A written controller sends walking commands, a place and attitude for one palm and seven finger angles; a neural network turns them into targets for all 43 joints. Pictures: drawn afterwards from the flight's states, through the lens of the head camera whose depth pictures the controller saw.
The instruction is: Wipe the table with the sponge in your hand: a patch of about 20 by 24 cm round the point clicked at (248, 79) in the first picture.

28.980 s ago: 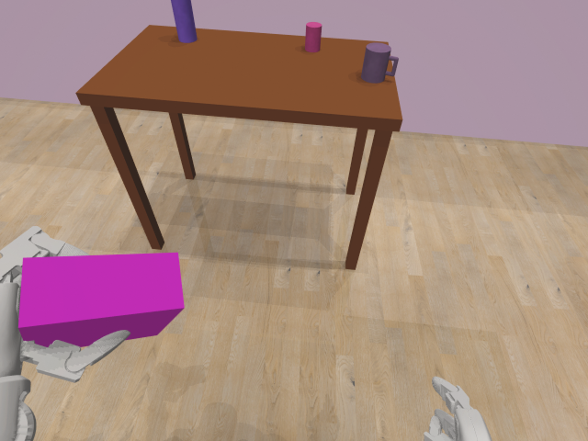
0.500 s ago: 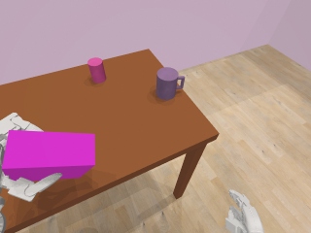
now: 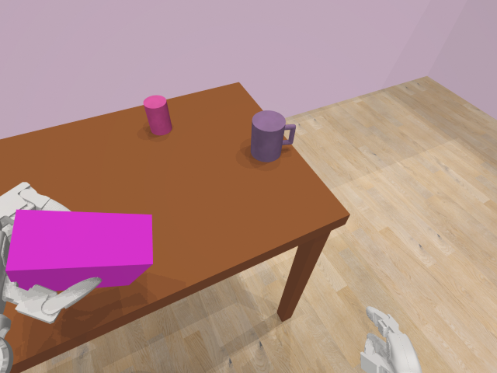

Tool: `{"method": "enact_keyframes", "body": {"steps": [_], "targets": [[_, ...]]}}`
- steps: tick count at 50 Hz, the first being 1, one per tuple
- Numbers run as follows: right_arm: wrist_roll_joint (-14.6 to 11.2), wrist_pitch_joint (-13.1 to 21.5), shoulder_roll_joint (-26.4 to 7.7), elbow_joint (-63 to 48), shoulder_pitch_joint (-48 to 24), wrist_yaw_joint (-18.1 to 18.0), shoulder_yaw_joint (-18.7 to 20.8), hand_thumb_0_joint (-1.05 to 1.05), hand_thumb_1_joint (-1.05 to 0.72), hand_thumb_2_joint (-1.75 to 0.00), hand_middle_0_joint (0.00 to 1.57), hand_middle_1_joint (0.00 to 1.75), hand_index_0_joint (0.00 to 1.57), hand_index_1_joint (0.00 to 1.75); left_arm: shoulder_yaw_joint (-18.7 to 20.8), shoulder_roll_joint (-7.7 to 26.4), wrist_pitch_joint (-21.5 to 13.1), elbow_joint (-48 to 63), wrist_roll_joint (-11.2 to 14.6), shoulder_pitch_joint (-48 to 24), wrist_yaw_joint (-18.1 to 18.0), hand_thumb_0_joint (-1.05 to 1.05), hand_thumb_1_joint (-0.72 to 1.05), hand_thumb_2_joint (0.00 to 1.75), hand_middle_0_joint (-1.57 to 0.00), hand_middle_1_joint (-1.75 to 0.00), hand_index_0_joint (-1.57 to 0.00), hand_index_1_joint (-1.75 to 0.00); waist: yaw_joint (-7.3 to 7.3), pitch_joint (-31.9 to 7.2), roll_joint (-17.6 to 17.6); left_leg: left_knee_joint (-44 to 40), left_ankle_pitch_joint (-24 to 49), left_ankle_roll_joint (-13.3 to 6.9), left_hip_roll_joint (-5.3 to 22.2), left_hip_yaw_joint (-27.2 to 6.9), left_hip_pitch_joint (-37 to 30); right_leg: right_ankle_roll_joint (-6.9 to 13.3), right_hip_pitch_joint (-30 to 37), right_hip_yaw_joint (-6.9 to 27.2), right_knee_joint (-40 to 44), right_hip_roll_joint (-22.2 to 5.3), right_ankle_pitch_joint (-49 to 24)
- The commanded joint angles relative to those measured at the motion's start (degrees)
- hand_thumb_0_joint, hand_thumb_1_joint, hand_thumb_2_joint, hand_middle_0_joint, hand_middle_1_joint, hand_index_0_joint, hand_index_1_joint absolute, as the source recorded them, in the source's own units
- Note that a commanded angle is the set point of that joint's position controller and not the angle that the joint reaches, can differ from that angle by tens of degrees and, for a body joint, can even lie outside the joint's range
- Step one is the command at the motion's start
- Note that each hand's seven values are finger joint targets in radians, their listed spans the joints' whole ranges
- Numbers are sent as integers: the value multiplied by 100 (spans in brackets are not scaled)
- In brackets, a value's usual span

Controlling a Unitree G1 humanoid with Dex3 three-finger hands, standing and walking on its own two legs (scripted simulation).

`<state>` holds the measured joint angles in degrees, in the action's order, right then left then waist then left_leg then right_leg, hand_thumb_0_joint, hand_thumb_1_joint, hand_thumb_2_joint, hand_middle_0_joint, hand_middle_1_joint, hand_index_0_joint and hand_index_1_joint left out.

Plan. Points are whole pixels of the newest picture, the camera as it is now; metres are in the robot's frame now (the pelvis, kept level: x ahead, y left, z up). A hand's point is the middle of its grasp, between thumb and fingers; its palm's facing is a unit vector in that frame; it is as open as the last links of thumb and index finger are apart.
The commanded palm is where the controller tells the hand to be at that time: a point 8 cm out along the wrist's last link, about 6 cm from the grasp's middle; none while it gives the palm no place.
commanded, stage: shuffle to correct the standing spot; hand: left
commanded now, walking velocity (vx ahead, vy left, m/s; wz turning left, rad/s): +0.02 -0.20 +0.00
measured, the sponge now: (103, 254) +0.23 +0.20 +0.14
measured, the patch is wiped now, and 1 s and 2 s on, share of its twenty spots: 0.00 0.00 0.00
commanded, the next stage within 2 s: come to a stop and stand still in 0.30 s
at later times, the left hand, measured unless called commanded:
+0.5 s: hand (37, 231) +0.23 +0.26 +0.18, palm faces +0.35 -0.79 -0.50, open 10.0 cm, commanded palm +0.16 +0.27 +0.18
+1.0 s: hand (8, 250) +0.21 +0.29 +0.17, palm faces +0.41 -0.85 -0.32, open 10.0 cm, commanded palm +0.15 +0.31 +0.18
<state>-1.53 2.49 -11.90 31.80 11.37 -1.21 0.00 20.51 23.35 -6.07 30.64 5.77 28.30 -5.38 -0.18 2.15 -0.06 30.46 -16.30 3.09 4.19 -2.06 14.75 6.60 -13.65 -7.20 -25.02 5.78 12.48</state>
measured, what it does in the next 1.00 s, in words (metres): stands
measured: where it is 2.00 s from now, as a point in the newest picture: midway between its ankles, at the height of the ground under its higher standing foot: outside the picture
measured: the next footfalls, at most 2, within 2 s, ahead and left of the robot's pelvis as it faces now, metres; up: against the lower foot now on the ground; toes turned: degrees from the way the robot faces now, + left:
none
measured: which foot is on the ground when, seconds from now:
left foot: down 0.00-1.00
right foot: down 0.00-1.00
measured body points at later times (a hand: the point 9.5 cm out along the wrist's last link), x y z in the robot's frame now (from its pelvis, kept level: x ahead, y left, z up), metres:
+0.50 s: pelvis +0.00 -0.01 +0.00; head +0.03 +0.00 +0.45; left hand +0.21 +0.30 +0.21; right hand +0.17 -0.24 -0.08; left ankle +0.00 +0.15 -0.73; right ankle +0.01 -0.04 -0.73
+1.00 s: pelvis -0.01 +0.04 +0.00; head +0.01 +0.06 +0.45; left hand +0.19 +0.33 +0.18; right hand +0.17 -0.19 -0.07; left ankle -0.01 +0.13 -0.73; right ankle +0.02 -0.05 -0.73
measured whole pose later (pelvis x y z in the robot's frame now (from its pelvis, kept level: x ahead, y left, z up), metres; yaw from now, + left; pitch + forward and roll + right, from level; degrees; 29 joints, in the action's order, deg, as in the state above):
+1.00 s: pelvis -0.01 +0.04 +0.00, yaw -1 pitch -1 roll +0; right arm -0.2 9.6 -10.8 34.8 11.4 -1.0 -1.2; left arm 20.6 19.7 -12.8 24.9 2.1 21.3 -6.7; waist 2.2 3.1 2.6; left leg 28.1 -14.6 -2.3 -1.8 0.6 12.4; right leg 2.6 -13.6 -4.6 -26.1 1.7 11.6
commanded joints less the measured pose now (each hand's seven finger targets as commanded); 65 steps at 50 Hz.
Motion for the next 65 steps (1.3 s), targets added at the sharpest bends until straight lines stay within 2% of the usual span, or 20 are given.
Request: {"method": "enact_keyframes", "body": {"steps": [1,21,22,23,24,26,27,28,30,32,33,35,37,40,41,43,45,50,56,65], "targets": [[-65,303,-702,-853,-521,-64,266,0,-90,-90,20,30,20,30,732,1005,-396,1274,60,-354,-156,0,10,130,-120,-160,-120,-160,-23,-836,-533,-506,463,-513,442,-334,-43,-435,492,955,522,-1041,-743],[-98,271,-677,-860,-539,-46,235,0,-90,-90,20,30,20,30,703,956,-345,1169,91,-295,-182,0,10,130,-120,-160,-120,-160,-39,-797,-330,-173,325,-483,226,-148,-157,-413,268,1149,728,-1231,-621],[148,765,-751,-73,1067,-193,560,0,-90,-90,20,30,20,30,3883,5160,-874,1887,-737,-5754,-28,0,10,130,-120,-160,-120,-160,21,-50,1246,18,291,-294,-225,1317,203,-1749,140,768,1261,-567,-1802],[144,835,-503,-424,165,-193,451,0,-90,-90,20,30,20,30,1749,2106,-719,-679,-322,-3304,253,0,10,130,-120,-160,-120,-160,106,-866,831,-241,640,-445,-527,974,62,-1355,620,918,484,-895,-2804],[23,962,-783,-742,154,-130,524,0,-90,-90,20,30,20,30,1185,1424,-724,-1139,-220,-1803,346,0,10,130,-120,-160,-120,-160,285,-639,-106,-244,760,-383,-315,916,-304,-1572,409,1291,287,-953,-3359],[-25,995,-819,-756,-94,50,467,0,-90,-90,20,30,20,30,308,454,-881,-119,6,-876,381,0,10,130,-120,-160,-120,-160,146,-1271,-1924,-779,1236,-956,596,110,-404,-1536,538,741,-1885,-776,-2152],[86,948,-799,-923,-158,141,480,0,-90,-90,20,30,20,30,415,660,-898,486,-71,-847,311,0,10,130,-120,-160,-120,-160,294,-1200,-2188,-629,1661,-1149,1013,-425,80,-1132,395,859,-2386,-820,-430],[66,923,-699,-959,-214,200,447,0,-90,-90,20,30,20,30,411,694,-925,793,-149,-705,295,0,10,130,-120,-160,-120,-160,340,-930,-1660,-564,1537,-1113,950,-314,391,-976,454,818,-1811,-801,467],[-43,1002,-633,-1042,-183,239,394,0,-90,-90,20,30,20,30,772,1028,-956,882,-222,-296,135,0,10,130,-120,-160,-120,-160,393,-880,308,573,158,-604,86,448,1151,-839,1237,1131,-301,-1052,-348],[-36,997,-570,-974,-160,164,318,0,-90,-90,20,30,20,30,1121,1228,-1002,1015,-77,-144,-49,0,10,130,-120,-160,-120,-160,288,-985,1789,2004,-800,-368,-607,499,1242,-455,994,2275,763,-1945,-1382],[1,1043,-648,-929,-162,107,330,0,-90,-90,20,30,20,30,1258,1257,-1130,1089,-30,-336,-98,0,10,130,-120,-160,-120,-160,258,-1009,1571,2517,-647,-331,-568,188,1191,-525,772,2535,954,-2144,-1679],[49,1085,-545,-731,-236,-30,251,0,-90,-90,20,30,20,30,1418,1319,-1238,999,-50,-511,-234,0,10,130,-120,-160,-120,-160,195,-982,735,2604,-459,-265,-389,-39,1137,-67,567,2313,765,-2196,-1753],[66,1061,-449,-630,-329,-107,172,0,-90,-90,20,30,20,30,1268,1162,-1230,995,-98,-760,-326,0,10,130,-120,-160,-120,-160,182,-962,226,1492,-613,-355,-339,48,637,251,390,2035,610,-2159,-1551],[145,1136,-511,-479,-310,-171,190,0,-90,-90,20,30,20,30,978,899,-1180,668,-153,-940,-333,0,10,130,-120,-160,-120,-160,213,-930,118,-426,444,-457,-507,253,-406,-267,211,1548,582,-1587,-412],[112,1186,-568,-466,-408,-169,222,0,-90,-90,20,30,20,30,815,788,-1178,710,-166,-1009,-315,0,10,130,-120,-160,-120,-160,206,-916,-43,-750,718,-519,-266,77,-782,-371,27,1481,432,-1425,-99],[63,1128,-729,-535,-396,-133,283,0,-90,-90,20,30,20,30,532,626,-1163,692,-223,-1095,-225,0,10,130,-120,-160,-120,-160,274,-838,-83,-778,1069,-658,131,-202,-651,-729,168,1291,369,-1108,77],[88,1062,-675,-568,-468,-81,209,0,-90,-90,20,30,20,30,413,597,-1102,833,-306,-1224,-207,0,10,130,-120,-160,-120,-160,192,-822,-765,-933,1129,-704,271,-545,-47,-696,747,1071,8,-1012,-551],[96,971,-674,-668,-463,-35,196,0,-90,-90,20,30,20,30,448,604,-991,778,-332,-1033,-194,0,10,130,-120,-160,-120,-160,180,-659,-138,-981,552,-578,109,-445,290,-568,922,1076,322,-1008,-451],[97,935,-637,-724,-571,-72,140,0,-90,-90,20,30,20,30,616,758,-1022,917,-322,-1228,-194,0,10,130,-120,-160,-120,-160,142,-554,-663,-1331,306,-487,109,-510,303,-533,934,911,299,-848,-442],[120,896,-682,-784,-407,-38,190,0,-90,-90,20,30,20,30,434,627,-993,994,-334,-1109,-130,0,10,130,-120,-160,-120,-160,144,-934,-409,-1131,1730,-206,131,-498,-154,-552,1157,761,200,-847,-1186]]}}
